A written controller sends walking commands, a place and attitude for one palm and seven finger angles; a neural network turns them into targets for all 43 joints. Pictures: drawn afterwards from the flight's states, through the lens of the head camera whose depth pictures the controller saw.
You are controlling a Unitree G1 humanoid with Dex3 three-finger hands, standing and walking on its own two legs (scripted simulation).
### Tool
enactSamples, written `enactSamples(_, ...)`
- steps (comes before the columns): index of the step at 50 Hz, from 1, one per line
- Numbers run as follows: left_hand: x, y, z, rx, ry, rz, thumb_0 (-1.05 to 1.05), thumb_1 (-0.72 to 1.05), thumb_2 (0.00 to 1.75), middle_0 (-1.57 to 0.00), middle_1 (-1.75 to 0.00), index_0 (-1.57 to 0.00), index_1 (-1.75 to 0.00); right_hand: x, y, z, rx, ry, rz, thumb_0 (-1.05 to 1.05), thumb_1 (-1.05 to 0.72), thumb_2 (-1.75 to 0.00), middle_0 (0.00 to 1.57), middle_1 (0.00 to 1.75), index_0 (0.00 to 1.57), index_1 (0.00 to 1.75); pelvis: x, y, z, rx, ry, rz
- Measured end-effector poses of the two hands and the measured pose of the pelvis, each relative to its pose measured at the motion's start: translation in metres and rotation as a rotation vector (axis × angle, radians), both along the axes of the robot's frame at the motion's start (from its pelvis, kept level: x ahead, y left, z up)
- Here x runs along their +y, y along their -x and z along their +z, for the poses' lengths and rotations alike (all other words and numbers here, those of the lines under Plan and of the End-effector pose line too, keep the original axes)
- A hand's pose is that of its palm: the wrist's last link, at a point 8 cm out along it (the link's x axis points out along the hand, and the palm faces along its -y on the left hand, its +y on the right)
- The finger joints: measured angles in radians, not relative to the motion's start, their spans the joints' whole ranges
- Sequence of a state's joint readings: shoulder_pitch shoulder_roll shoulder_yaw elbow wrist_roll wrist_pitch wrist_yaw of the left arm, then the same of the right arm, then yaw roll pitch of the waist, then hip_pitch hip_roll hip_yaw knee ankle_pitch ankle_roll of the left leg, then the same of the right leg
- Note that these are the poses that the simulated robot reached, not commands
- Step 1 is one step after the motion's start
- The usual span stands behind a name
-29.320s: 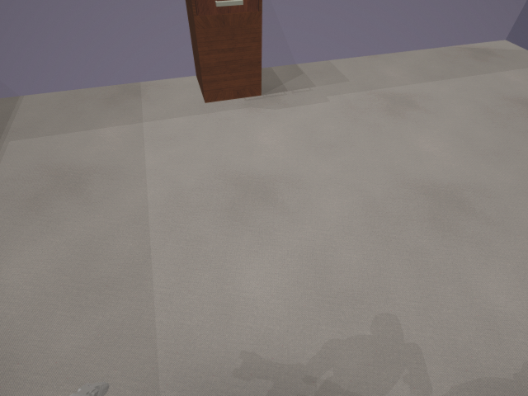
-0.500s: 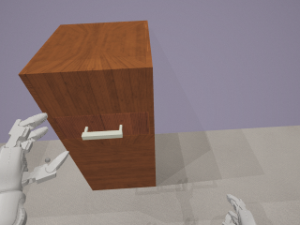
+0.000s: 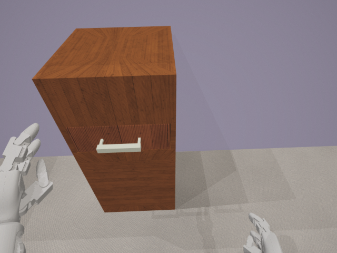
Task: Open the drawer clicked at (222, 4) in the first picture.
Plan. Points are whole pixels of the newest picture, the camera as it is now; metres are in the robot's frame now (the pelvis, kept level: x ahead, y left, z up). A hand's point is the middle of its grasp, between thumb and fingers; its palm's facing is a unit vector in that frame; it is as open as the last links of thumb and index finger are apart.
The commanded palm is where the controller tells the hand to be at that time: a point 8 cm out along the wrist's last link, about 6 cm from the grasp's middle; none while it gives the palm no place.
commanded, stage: step back with the hand held close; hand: left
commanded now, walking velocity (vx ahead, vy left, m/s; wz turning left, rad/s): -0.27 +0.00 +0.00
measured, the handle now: (119, 144) +0.51 +0.27 -0.12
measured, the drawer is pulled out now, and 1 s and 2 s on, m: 0.00 0.00 0.00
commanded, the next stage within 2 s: stop stepping back and stand still in 1.54 s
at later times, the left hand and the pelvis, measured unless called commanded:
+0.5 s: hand (26, 200) +0.15 +0.27 +0.15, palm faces +0.34 -0.80 -0.49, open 7.4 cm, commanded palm +0.09 +0.30 +0.17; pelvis -0.04 +0.02 -0.01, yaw +1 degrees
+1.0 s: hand (9, 231) +0.10 +0.26 +0.15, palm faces +0.36 -0.78 -0.51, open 7.4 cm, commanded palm +0.03 +0.30 +0.17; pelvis -0.09 +0.01 -0.02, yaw +1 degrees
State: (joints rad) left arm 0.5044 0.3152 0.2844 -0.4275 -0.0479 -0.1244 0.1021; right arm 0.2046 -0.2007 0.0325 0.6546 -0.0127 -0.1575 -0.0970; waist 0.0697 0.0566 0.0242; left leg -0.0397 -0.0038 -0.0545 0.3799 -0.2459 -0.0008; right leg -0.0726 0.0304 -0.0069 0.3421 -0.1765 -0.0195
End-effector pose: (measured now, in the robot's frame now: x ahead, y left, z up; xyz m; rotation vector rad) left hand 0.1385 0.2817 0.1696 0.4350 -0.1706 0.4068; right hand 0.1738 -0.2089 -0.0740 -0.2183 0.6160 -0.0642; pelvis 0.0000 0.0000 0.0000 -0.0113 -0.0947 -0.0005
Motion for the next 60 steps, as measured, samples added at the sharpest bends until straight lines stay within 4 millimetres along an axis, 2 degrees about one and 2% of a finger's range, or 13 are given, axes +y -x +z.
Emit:
enactSamples(5,0.005,-0.004,0.003,0.007,-0.053,-0.010,0.01,0.89,0.90,-0.21,-0.31,-0.21,-0.31,-0.008,0.005,-0.002,0.050,0.022,-0.020,0.01,-0.90,-0.90,0.21,0.30,0.20,0.30,0.003,0.003,-0.001,0.057,0.013,0.015)
enactSamples(13,0.012,-0.003,-0.017,0.114,-0.047,-0.055,0.01,0.89,0.90,-0.21,-0.30,-0.21,-0.30,-0.022,0.019,-0.002,0.129,0.076,-0.091,0.01,-0.90,-0.90,0.20,0.30,0.20,0.30,0.013,0.014,-0.004,0.123,0.013,0.022)
enactSamples(17,0.017,0.005,-0.014,0.112,-0.070,-0.083,0.02,0.89,0.90,-0.22,-0.30,-0.21,-0.30,-0.018,0.025,0.001,0.129,0.085,-0.109,0.01,-0.90,-0.90,0.20,0.30,0.20,0.30,0.018,0.021,-0.006,0.128,0.011,0.020)
enactSamples(24,0.026,0.025,0.002,0.018,-0.138,-0.094,0.02,0.89,0.90,-0.22,-0.30,-0.21,-0.30,0.000,0.030,0.007,0.071,0.072,-0.079,0.01,-0.90,-0.90,0.20,0.30,0.20,0.30,0.023,0.036,-0.010,0.118,0.000,0.013)
enactSamples(29,0.026,0.041,0.000,-0.016,-0.139,-0.066,0.01,0.89,0.90,-0.21,-0.30,-0.21,-0.30,0.009,0.036,0.006,0.020,0.043,-0.043,0.01,-0.90,-0.90,0.21,0.30,0.20,0.30,0.021,0.050,-0.015,0.109,0.000,0.008)
enactSamples(37,0.019,0.060,-0.010,-0.056,-0.066,-0.066,0.01,0.89,0.90,-0.21,-0.30,-0.21,-0.30,0.002,0.068,-0.001,0.063,0.077,-0.037,0.01,-0.90,-0.90,0.21,0.30,0.20,0.30,0.021,0.070,-0.018,0.121,0.022,0.016)
enactSamples(44,0.025,0.066,0.002,-0.066,-0.150,-0.095,0.01,0.89,0.90,-0.22,-0.30,-0.21,-0.30,-0.005,0.101,-0.003,0.115,0.098,-0.089,0.01,-0.90,-0.90,0.21,0.30,0.20,0.30,0.021,0.080,-0.015,0.131,0.032,0.046)
enactSamples(48,0.024,0.075,0.006,-0.060,-0.204,-0.088,0.01,0.89,0.90,-0.21,-0.30,-0.21,-0.30,-0.009,0.105,-0.008,0.101,0.085,-0.075,0.01,-0.90,-0.90,0.21,0.30,0.20,0.30,0.016,0.085,-0.018,0.158,0.018,0.026)
enactSamples(55,0.009,0.089,-0.006,-0.023,-0.114,-0.140,0.01,0.89,0.90,-0.21,-0.30,-0.21,-0.30,-0.011,0.109,-0.008,0.098,0.070,-0.067,0.01,-0.90,-0.90,0.21,0.30,0.20,0.30,0.017,0.109,-0.016,0.148,0.038,0.036)
enactSamples(60,0.029,0.111,-0.005,-0.027,-0.123,-0.132,0.01,0.89,0.90,-0.22,-0.30,-0.21,-0.31,-0.002,0.116,0.004,0.097,0.100,-0.086,0.01,-0.90,-0.90,0.20,0.30,0.20,0.30,0.027,0.121,-0.014,0.166,0.038,0.055)
